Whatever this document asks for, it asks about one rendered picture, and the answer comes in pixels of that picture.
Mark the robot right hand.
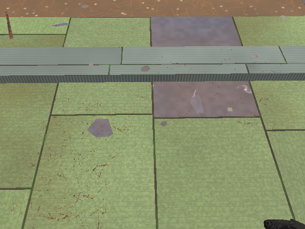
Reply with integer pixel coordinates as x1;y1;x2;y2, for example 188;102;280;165
263;219;305;229

